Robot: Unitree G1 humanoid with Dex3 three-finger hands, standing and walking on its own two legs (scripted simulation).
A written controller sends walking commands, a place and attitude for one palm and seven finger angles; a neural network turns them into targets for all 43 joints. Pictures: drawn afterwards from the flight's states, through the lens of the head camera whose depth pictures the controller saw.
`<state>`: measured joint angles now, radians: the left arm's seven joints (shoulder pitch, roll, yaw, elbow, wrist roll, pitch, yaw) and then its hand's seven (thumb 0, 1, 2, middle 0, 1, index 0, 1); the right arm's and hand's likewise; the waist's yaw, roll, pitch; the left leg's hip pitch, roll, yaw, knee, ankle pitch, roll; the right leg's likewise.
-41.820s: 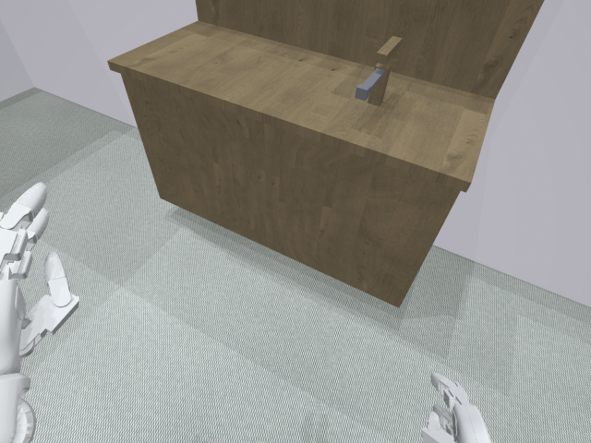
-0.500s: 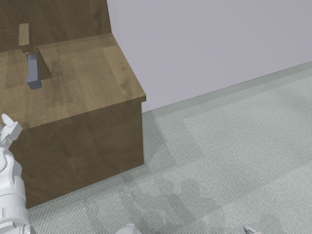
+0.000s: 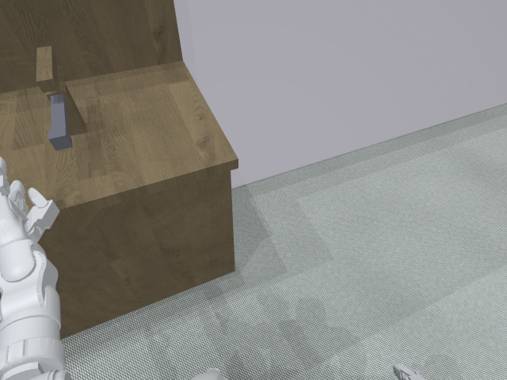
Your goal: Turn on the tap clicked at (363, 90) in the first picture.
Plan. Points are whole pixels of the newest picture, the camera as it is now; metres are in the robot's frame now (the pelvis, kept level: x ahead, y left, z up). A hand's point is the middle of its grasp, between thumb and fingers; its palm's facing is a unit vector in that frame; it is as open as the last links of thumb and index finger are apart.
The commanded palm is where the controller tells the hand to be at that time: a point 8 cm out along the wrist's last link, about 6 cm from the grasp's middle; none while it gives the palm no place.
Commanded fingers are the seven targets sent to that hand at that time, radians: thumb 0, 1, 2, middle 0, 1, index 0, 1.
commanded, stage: push the lever round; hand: left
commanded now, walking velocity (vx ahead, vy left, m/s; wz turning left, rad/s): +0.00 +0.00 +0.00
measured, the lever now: (60, 139) +0.49 +0.37 +0.09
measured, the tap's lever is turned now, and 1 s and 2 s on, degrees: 0 0 0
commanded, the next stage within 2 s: none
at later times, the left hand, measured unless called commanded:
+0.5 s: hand (80, 200) +0.36 +0.29 +0.08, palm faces +0.66 -0.75 -0.03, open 7.8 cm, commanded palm +0.31 +0.31 +0.09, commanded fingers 0.00 0.90 0.90 -0.15 -0.15 -0.15 -0.15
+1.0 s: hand (112, 181) +0.40 +0.25 +0.08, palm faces +0.74 -0.68 -0.05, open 7.8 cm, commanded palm +0.35 +0.27 +0.09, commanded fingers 0.00 0.90 0.90 -0.15 -0.15 -0.15 -0.15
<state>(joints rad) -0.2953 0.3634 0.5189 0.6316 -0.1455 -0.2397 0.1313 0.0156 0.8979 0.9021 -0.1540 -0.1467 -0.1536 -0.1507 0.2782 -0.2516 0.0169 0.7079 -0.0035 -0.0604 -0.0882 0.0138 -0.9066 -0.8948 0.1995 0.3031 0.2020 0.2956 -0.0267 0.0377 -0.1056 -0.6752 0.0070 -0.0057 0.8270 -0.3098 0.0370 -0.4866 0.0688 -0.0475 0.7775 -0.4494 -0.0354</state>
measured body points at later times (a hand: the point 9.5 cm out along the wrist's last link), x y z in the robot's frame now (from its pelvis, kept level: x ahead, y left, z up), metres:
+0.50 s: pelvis +0.00 -0.01 +0.00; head +0.03 +0.00 +0.45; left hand +0.32 +0.33 +0.09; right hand +0.11 -0.26 -0.11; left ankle +0.06 +0.09 -0.70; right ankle -0.04 -0.10 -0.70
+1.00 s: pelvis +0.00 -0.01 +0.00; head +0.04 -0.01 +0.45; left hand +0.36 +0.29 +0.09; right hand +0.11 -0.27 -0.12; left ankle +0.06 +0.09 -0.70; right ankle -0.04 -0.10 -0.70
